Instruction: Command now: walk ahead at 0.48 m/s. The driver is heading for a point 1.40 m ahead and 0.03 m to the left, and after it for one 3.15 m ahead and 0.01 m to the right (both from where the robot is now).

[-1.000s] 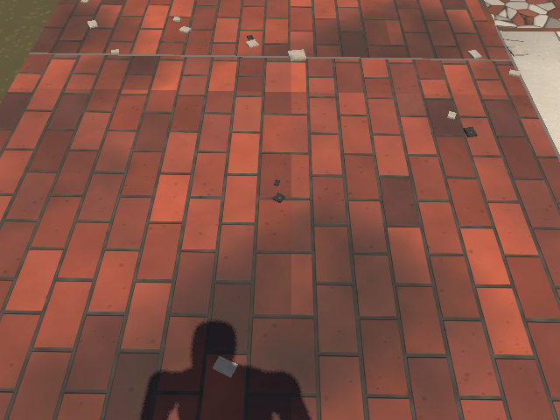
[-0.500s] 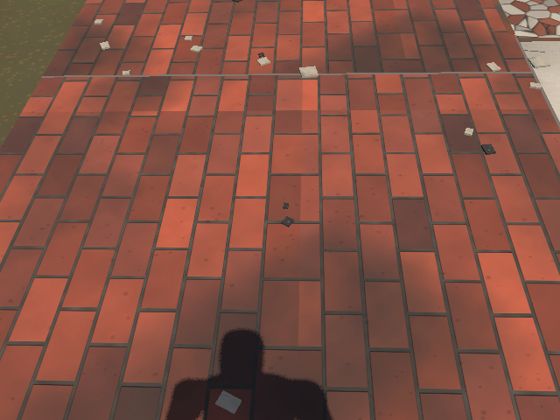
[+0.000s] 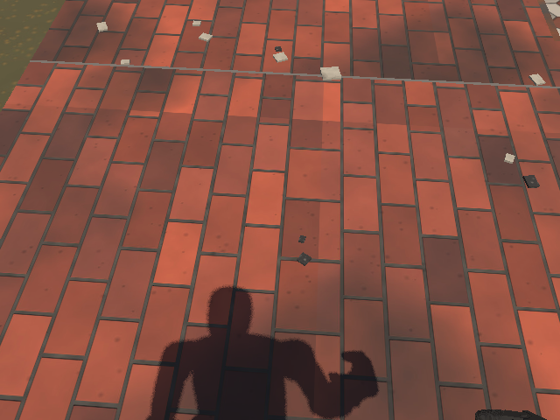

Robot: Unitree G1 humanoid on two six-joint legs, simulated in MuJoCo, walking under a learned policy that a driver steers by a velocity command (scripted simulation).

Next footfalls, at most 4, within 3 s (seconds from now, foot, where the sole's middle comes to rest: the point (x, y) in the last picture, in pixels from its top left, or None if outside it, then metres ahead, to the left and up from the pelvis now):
0.52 right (364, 406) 0.48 -0.14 -0.75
1.06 left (266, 280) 0.79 0.10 -0.75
1.62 right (353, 193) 1.11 -0.14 -0.75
2.18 left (278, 118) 1.42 0.10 -0.75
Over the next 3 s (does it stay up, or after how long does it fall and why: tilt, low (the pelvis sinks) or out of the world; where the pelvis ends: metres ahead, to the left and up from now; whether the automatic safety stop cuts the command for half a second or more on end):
stays up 1.39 -0.01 0.02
